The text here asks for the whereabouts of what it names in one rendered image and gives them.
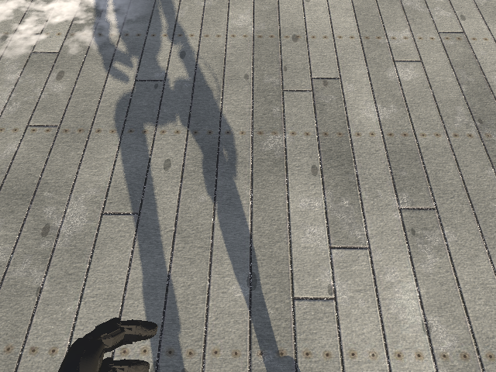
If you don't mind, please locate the robot left hand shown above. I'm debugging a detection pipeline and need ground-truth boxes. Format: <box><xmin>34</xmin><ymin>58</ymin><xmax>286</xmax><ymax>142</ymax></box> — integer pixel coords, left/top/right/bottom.
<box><xmin>58</xmin><ymin>317</ymin><xmax>158</xmax><ymax>372</ymax></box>

